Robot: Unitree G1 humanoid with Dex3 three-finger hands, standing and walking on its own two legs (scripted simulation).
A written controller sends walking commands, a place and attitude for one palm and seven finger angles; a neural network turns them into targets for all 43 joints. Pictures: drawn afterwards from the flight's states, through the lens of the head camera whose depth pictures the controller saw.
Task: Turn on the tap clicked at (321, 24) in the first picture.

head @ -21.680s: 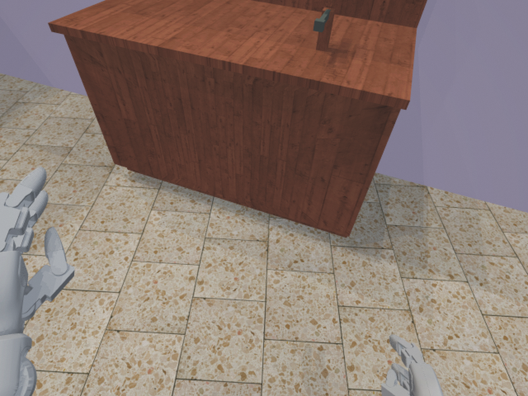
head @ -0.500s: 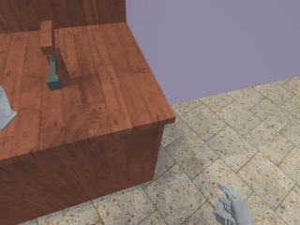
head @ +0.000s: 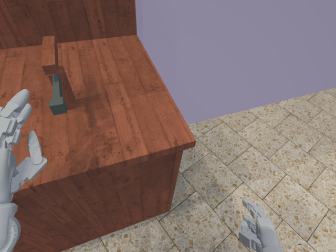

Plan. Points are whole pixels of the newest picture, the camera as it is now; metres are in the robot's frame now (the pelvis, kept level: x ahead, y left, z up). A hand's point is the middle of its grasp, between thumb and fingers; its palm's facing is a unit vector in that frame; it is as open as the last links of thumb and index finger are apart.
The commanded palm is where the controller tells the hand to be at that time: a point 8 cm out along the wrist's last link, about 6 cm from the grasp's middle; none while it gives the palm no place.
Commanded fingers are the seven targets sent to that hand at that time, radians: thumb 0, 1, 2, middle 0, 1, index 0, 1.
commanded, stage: come to a stop and stand still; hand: left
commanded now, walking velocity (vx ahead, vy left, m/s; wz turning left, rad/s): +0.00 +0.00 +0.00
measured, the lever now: (58, 106) +0.38 +0.28 +0.14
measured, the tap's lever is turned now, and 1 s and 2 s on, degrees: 0 0 0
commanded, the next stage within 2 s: look again from close up in 0.22 s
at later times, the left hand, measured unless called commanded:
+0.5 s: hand (26, 177) +0.20 +0.25 +0.16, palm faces +0.39 -0.85 -0.37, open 7.4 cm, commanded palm +0.14 +0.29 +0.17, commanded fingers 0.00 0.90 0.90 -0.20 -0.30 -0.20 -0.30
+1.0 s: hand (42, 179) +0.20 +0.23 +0.15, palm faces +0.37 -0.85 -0.38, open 7.4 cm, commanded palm +0.13 +0.28 +0.18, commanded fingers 0.00 0.90 0.90 -0.20 -0.30 -0.20 -0.30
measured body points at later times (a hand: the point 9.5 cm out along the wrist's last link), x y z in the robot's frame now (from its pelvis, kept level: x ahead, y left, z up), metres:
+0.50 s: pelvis -0.02 +0.00 +0.00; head -0.01 +0.02 +0.45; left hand +0.17 +0.30 +0.18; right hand +0.16 -0.22 -0.07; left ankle +0.02 +0.05 -0.74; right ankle -0.04 -0.11 -0.74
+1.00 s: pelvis -0.02 -0.02 -0.01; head -0.03 -0.05 +0.44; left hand +0.17 +0.27 +0.18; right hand +0.18 -0.23 -0.09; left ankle +0.03 +0.05 -0.74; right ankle -0.04 -0.11 -0.74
